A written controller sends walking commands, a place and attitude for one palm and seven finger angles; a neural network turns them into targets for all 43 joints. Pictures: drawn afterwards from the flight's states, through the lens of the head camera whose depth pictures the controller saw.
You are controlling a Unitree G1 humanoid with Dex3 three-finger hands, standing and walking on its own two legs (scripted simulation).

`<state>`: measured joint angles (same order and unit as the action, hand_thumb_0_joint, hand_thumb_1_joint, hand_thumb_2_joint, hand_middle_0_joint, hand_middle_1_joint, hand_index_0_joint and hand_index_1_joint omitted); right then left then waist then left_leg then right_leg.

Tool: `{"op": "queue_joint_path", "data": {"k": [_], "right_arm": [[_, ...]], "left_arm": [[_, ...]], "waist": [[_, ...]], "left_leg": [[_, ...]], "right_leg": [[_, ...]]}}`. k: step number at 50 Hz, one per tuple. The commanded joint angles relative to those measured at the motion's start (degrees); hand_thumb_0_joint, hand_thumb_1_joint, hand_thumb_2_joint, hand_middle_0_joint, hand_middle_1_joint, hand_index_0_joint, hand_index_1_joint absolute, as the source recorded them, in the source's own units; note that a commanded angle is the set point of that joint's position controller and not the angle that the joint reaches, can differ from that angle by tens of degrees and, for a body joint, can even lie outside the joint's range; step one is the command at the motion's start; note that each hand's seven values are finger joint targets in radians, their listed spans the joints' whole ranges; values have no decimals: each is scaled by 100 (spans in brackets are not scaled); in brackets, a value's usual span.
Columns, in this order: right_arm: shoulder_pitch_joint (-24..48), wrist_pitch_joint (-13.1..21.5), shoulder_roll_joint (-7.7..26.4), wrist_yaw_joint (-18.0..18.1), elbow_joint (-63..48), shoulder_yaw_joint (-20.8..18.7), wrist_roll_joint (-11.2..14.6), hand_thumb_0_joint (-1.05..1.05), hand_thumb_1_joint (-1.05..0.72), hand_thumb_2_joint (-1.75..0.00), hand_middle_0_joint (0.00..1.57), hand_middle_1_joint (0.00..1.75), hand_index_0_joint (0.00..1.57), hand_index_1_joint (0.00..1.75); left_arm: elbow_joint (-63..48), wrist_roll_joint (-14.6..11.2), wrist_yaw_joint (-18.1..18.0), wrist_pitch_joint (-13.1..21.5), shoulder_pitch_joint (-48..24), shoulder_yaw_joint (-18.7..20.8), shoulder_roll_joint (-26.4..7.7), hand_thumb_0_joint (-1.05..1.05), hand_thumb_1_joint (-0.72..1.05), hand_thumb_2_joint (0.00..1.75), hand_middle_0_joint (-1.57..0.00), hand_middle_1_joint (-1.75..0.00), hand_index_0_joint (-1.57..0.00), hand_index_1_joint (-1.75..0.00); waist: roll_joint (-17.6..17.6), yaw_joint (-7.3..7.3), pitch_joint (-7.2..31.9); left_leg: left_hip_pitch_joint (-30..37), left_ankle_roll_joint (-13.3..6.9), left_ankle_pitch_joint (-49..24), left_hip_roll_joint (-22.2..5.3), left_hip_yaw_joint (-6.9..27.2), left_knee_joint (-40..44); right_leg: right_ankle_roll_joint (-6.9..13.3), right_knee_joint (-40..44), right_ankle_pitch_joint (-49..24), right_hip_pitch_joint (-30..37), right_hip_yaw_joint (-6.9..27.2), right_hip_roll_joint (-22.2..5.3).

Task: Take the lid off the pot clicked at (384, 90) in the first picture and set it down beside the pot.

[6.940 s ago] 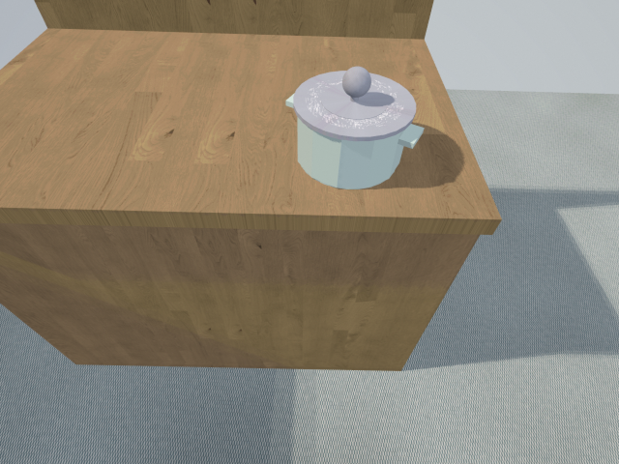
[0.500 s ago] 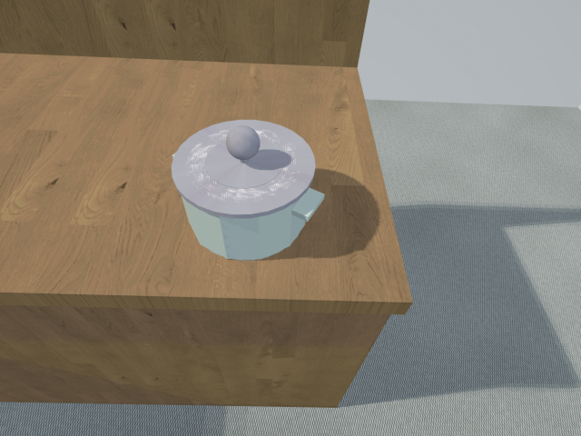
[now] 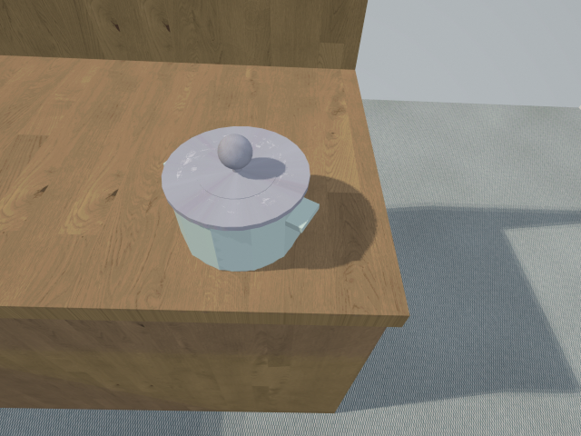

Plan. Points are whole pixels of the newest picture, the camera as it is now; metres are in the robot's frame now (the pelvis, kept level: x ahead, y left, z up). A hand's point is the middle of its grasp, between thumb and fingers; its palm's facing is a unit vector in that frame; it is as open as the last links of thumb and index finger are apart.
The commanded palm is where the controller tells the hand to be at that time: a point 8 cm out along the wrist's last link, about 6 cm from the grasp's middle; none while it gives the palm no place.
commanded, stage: look again from close up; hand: left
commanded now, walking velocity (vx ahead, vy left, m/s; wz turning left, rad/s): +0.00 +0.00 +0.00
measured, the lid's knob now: (235, 151) +0.44 +0.11 +0.16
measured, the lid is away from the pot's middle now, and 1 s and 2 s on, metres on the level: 0.00 0.00 0.00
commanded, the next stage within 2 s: shuffle to correct the standing spot in 0.20 s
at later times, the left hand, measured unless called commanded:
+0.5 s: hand out of the picture -0.01 +0.16 -0.18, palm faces +0.03 -0.98 -0.18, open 7.4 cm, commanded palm none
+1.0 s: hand out of the picture -0.05 +0.13 -0.17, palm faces +0.05 -0.98 -0.19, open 7.4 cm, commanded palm none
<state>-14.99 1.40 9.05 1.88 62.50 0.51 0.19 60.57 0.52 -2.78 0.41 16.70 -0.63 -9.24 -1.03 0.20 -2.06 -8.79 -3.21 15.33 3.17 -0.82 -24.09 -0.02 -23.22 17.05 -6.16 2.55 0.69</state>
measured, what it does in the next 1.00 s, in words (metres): shifts its weight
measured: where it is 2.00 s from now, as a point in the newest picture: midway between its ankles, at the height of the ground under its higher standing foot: outside the picture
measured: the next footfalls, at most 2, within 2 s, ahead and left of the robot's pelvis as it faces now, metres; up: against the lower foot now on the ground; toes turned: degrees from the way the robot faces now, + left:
none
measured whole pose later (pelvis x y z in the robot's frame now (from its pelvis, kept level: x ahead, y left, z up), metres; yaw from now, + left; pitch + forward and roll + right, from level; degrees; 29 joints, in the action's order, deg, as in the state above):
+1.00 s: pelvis -0.05 -0.04 +0.00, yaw +0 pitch +0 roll -1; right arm -16.2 -0.8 9.5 0.7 60.3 -1.1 -0.2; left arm 57.4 0.8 -2.0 -0.3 20.0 -0.1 -8.8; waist 0.8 0.5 0.9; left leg -13.7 -0.5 17.4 -0.6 1.1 -31.3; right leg 3.3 -24.5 13.1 -11.8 0.8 4.8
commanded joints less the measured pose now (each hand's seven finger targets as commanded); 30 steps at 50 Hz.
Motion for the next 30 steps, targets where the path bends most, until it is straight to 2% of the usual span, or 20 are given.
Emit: {"op": "queue_joint_path", "data": {"k": [1,9,15,19,22,24,30], "right_arm": [[-322,87,532,48,-195,-119,-23,0,-90,-90,20,30,20,30],[-335,87,514,49,-119,-122,-16,0,-90,-90,20,30,20,30],[-385,86,476,56,-72,-111,-14,0,-90,-90,20,30,20,30],[-301,83,467,91,-96,-144,13,0,-90,-90,20,30,20,30],[-287,65,475,119,-138,-184,20,0,-90,-90,20,30,20,30],[-223,32,504,120,-192,-216,24,0,-90,-90,20,30,20,30],[-87,-58,599,121,-416,-332,1,0,-90,-90,20,30,20,30]], "left_arm": [[-107,-18,-18,52,444,99,-576,0,90,90,-20,-30,-20,-30],[-45,-24,-20,63,526,90,-540,0,90,90,-20,-30,-20,-30],[-7,-23,-24,72,556,88,-520,0,90,90,-20,-30,-20,-30],[-58,-34,-48,22,524,111,-533,0,90,90,-20,-30,-20,-30],[-132,-36,-61,-33,505,155,-551,0,90,90,-20,-30,-20,-30],[-186,-29,-61,-74,497,179,-567,0,90,90,-20,-30,-20,-30],[-414,13,-41,-180,433,248,-591,0,90,90,-20,-30,-20,-30]], "waist": [[95,-10,-35],[17,-2,-16],[111,-15,-63],[31,-12,-95],[256,-20,54],[189,-14,62],[372,-19,133]], "left_leg": [[272,27,-1885,-857,650,286],[276,26,-1764,-853,628,274],[246,38,-1775,-849,615,279],[334,50,-2530,-965,670,248],[502,37,-2981,-1052,703,207],[453,16,-2864,-1112,727,185],[183,-119,-2339,-1306,900,214]], "right_leg": [[233,238,-1576,-315,312,-629],[241,292,-1625,-262,340,-645],[246,299,-1704,-255,350,-655],[167,189,-2014,-343,303,-635],[113,57,-1907,-438,269,-606],[97,19,-1755,-503,250,-578],[63,-311,-1223,-758,188,-427]]}}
